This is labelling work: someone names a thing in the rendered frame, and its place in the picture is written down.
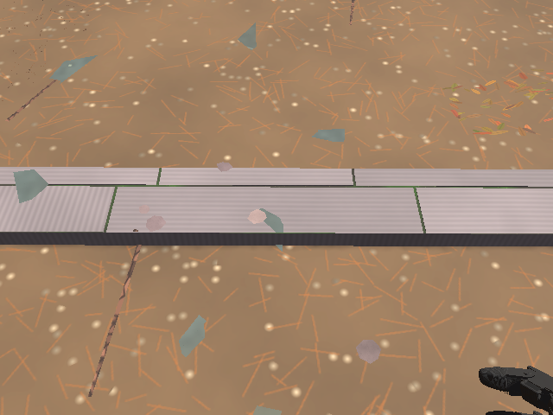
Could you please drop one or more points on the robot right hand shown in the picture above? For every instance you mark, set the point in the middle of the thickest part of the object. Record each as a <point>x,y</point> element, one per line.
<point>535,386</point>

